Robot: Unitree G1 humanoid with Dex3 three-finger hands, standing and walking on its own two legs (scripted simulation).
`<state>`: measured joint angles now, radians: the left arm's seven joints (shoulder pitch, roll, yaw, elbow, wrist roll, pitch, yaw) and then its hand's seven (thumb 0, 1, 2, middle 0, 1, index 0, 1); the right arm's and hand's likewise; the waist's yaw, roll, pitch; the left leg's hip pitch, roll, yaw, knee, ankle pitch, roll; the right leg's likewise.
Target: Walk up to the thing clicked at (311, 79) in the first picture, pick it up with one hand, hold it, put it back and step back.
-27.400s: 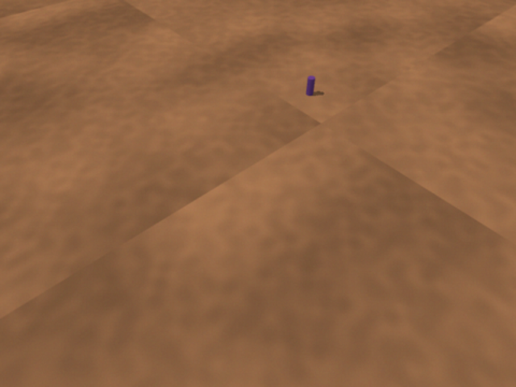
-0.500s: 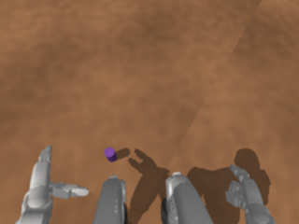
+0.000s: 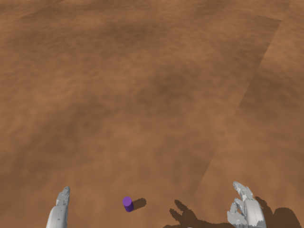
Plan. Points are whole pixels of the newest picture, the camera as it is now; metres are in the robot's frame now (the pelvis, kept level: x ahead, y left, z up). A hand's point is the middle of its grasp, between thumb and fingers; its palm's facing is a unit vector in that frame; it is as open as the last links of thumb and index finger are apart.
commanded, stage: home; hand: left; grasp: from the side
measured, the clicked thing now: (128, 204) +0.36 +0.15 -0.65
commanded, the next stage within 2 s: stand in 1.64 s
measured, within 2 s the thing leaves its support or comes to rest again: neither
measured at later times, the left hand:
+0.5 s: hand (89, 225) +0.16 +0.17 -0.05, palm faces +0.09 -0.95 -0.29, open 17.3 cm
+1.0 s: hand out of the picture +0.15 +0.17 -0.05, palm faces +0.10 -0.95 -0.28, open 17.3 cm
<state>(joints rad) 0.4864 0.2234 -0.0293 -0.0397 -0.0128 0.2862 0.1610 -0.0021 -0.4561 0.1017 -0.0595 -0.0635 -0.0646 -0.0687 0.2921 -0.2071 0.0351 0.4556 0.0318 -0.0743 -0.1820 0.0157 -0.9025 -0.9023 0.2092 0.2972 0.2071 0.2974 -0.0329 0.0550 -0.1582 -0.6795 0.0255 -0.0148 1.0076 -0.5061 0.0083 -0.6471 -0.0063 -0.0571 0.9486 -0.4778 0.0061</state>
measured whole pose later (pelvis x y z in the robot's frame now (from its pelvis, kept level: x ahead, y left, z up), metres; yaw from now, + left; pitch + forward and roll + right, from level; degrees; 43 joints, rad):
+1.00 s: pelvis -0.01 -0.01 +0.01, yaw +1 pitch +7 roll -1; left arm 0.45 0.20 -0.02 0.05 -0.01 0.25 0.13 0.00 -0.50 0.08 -0.05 -0.06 -0.06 -0.06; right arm 0.27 -0.21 0.03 0.52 0.01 -0.13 -0.18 0.02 -0.91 -0.90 0.21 0.30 0.21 0.30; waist -0.03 0.03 -0.10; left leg -0.60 0.03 -0.02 0.93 -0.45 -0.01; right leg -0.57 0.00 -0.06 0.89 -0.43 -0.01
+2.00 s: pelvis +0.00 +0.00 +0.01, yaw +0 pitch +7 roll -2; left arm 0.45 0.20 -0.01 0.05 -0.01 0.24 0.13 0.00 -0.08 0.49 -0.17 -0.24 -0.17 -0.24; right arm 0.28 -0.21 0.03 0.52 0.01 -0.13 -0.17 0.02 -0.91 -0.90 0.21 0.30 0.21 0.30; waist -0.02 0.03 -0.09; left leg -0.58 0.02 -0.02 0.92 -0.46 0.00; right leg -0.55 -0.01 -0.06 0.87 -0.44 0.00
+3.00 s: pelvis -0.03 +0.00 +0.06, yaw +1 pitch -4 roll +0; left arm 0.18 0.32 0.00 1.13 0.03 -0.01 0.01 0.01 0.91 0.90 -0.20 -0.30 -0.20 -0.30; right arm 0.15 -0.32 -0.02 1.14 -0.03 0.00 0.00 0.01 -0.91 -0.90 0.21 0.30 0.21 0.30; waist 0.01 0.01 0.05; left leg -0.15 -0.02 0.00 0.36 -0.15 0.01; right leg -0.14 -0.04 -0.05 0.38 -0.17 0.01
